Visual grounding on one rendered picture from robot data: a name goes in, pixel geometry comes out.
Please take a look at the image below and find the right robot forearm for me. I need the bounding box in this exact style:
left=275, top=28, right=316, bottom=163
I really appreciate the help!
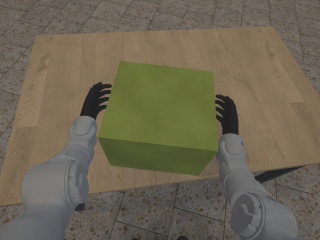
left=216, top=133, right=280, bottom=210

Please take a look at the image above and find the robot left upper arm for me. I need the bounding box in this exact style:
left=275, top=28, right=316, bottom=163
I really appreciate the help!
left=0, top=160, right=89, bottom=240

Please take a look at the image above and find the table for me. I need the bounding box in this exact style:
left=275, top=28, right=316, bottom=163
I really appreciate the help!
left=0, top=26, right=320, bottom=211

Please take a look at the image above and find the robot right upper arm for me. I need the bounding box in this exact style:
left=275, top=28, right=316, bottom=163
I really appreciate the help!
left=230, top=193, right=310, bottom=240

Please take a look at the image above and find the carton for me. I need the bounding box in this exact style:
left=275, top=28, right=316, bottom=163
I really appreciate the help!
left=97, top=60, right=219, bottom=176

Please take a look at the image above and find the left robot forearm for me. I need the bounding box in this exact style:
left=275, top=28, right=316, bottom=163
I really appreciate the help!
left=21, top=115, right=97, bottom=207

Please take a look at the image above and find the robot left hand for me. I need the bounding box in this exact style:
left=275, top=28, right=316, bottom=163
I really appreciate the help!
left=80, top=82, right=112, bottom=120

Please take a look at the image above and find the robot right hand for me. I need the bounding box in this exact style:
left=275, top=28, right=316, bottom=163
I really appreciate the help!
left=215, top=94, right=239, bottom=135

